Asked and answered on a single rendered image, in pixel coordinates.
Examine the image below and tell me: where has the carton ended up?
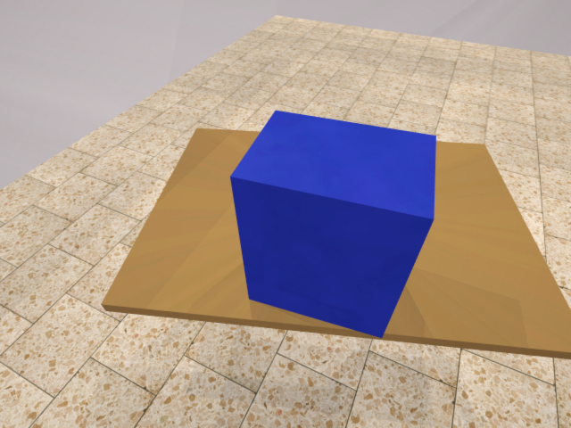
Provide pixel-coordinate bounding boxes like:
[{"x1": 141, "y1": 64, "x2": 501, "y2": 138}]
[{"x1": 230, "y1": 111, "x2": 436, "y2": 338}]

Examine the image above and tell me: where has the table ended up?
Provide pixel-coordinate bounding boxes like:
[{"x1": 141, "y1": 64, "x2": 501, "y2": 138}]
[{"x1": 101, "y1": 128, "x2": 571, "y2": 359}]

